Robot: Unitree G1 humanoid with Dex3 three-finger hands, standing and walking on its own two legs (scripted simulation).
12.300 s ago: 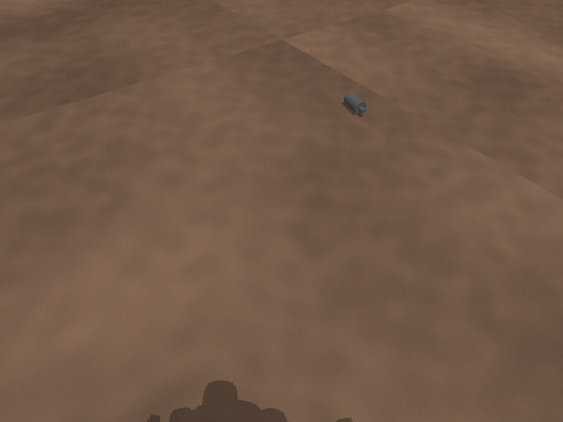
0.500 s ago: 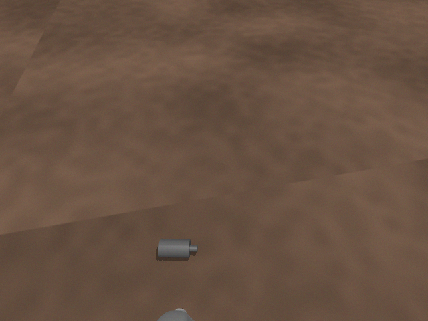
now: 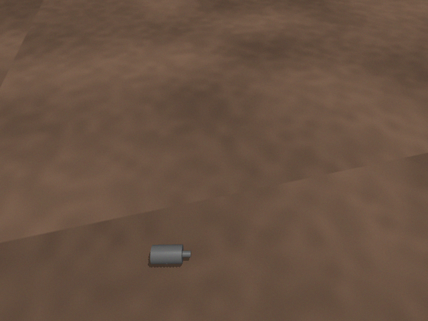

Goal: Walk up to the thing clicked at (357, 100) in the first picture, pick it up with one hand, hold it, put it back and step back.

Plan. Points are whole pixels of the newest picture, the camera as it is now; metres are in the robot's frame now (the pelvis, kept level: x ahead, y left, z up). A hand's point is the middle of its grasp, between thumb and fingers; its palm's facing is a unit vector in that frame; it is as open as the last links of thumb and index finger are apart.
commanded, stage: walk up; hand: left
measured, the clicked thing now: (171, 254) +0.52 +0.21 -0.72
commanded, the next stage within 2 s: stand in 0.54 s
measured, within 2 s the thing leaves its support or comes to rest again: neither
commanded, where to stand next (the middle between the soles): +0.15 -0.04 m, yaw -1 degrees
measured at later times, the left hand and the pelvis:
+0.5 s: hand out of the picture +0.13 +0.26 -0.13, palm faces +0.04 -0.94 -0.33, open 7.3 cm; pelvis +0.02 +0.00 +0.02, yaw +2 degrees
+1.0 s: hand out of the picture +0.09 +0.26 -0.14, palm faces +0.00 -0.95 -0.33, open 7.3 cm; pelvis +0.02 +0.01 +0.02, yaw +0 degrees
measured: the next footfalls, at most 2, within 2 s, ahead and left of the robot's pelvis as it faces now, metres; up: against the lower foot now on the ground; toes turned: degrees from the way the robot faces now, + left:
none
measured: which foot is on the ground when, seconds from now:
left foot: down 0.00-1.00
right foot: down 0.00-1.00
